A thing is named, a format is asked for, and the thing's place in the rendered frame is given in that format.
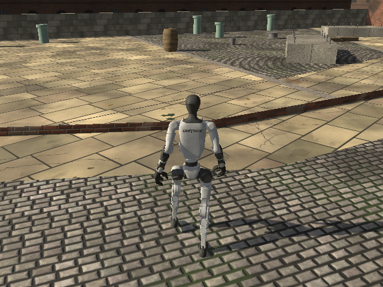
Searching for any robot left forearm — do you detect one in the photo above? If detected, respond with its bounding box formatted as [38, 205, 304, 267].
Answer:
[156, 145, 169, 173]

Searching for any robot right forearm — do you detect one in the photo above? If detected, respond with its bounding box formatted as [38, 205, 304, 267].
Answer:
[215, 145, 225, 167]

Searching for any right robot hand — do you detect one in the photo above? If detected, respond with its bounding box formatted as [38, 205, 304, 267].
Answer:
[212, 165, 226, 177]

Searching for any left robot hand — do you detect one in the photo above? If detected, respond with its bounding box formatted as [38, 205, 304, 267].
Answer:
[154, 170, 168, 186]

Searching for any left robot shin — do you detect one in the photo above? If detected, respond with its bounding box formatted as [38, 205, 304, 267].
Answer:
[171, 184, 180, 220]

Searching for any robot right foot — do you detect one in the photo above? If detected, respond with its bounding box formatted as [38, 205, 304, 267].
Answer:
[199, 241, 208, 258]

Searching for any right robot upper arm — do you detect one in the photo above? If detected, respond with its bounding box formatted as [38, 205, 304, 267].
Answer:
[205, 121, 221, 154]

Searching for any left robot upper arm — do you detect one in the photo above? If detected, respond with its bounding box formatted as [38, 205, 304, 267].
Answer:
[164, 120, 180, 154]

